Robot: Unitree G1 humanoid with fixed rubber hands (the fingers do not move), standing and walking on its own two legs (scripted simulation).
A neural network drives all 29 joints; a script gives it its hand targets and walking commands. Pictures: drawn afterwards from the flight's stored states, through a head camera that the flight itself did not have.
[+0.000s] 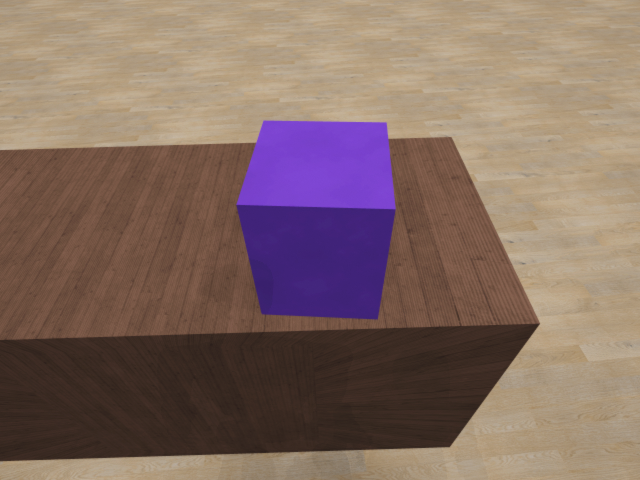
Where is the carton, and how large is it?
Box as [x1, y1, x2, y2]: [236, 121, 395, 318]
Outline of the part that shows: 263,121 236,204 261,312 265,314 377,318 395,209 386,122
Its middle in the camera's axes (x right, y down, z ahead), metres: +0.00 -0.04 +0.65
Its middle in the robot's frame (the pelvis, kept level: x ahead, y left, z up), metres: +0.53 +0.01 +0.03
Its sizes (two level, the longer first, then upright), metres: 0.210 0.200 0.250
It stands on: a pedestal, 0.68 m high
